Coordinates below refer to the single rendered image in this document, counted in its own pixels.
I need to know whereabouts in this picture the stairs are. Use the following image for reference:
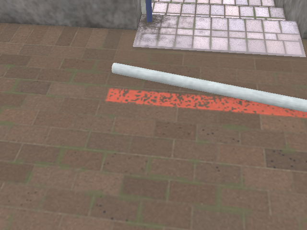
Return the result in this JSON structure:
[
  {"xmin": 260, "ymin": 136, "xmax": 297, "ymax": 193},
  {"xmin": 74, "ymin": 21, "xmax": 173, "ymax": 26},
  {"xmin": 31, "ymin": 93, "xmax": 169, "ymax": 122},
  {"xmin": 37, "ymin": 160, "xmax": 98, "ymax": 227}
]
[{"xmin": 152, "ymin": 0, "xmax": 287, "ymax": 21}]

